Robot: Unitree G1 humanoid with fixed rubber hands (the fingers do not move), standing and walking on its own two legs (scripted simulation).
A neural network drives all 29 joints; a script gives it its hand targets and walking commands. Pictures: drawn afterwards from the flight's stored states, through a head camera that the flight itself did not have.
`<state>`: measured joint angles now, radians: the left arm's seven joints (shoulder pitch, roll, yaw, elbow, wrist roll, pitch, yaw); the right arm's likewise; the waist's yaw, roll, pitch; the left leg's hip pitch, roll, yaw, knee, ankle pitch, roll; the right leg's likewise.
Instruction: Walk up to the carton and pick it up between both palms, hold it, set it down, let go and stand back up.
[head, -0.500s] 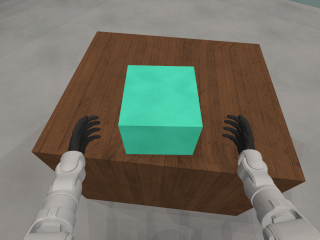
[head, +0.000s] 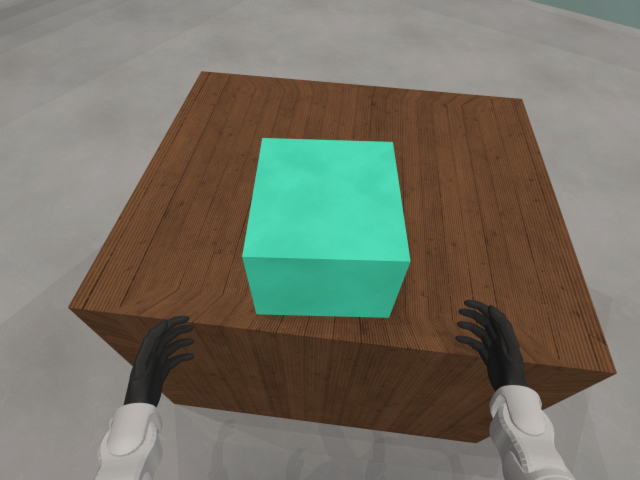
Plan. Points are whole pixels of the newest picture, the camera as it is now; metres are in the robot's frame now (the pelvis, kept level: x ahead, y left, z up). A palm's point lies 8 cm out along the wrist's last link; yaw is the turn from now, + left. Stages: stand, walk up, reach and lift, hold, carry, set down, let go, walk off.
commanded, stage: set down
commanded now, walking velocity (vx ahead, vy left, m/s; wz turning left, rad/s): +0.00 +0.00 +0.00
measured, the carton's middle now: (325, 227) +0.50 +0.00 -0.05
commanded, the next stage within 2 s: let go in 1.40 s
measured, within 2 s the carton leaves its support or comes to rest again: neither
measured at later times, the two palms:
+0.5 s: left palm (153, 414) +0.21 +0.22 -0.06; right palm (494, 415) +0.20 -0.21 -0.06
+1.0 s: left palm (154, 442) +0.18 +0.22 -0.07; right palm (507, 447) +0.16 -0.22 -0.07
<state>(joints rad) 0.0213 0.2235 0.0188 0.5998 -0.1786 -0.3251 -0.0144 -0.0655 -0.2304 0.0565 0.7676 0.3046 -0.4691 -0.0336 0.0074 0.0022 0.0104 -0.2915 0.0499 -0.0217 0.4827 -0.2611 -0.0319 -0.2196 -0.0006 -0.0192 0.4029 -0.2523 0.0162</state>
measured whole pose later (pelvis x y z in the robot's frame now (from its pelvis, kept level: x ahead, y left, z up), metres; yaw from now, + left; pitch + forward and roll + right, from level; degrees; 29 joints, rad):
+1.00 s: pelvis +0.01 -0.01 +0.01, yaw -2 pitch -4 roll +0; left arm 0.17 0.22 0.03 0.54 -0.05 0.02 -0.04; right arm 0.15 -0.15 0.03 0.75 0.02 -0.28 -0.02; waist 0.02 -0.02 0.08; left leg -0.06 0.06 0.00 0.35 -0.23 -0.05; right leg -0.03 0.01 0.01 0.32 -0.24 0.00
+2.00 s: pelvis +0.00 +0.00 +0.00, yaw +0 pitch -2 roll +0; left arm 0.17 0.21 0.04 0.58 0.03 0.07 -0.02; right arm 0.19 -0.19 -0.01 0.74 -0.03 -0.16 0.01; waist -0.01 -0.02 0.04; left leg -0.13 0.04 -0.01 0.42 -0.25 -0.03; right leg -0.08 -0.01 -0.01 0.39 -0.26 0.02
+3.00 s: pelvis -0.02 -0.01 +0.00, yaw +11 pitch +0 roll -1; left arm 0.37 0.21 0.02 0.91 0.02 -0.01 0.02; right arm 0.32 -0.21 -0.03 0.88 -0.02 0.00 -0.01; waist 0.03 0.02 -0.03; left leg -0.30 -0.03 -0.18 0.50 -0.22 -0.04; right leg -0.17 -0.05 -0.15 0.48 -0.31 0.00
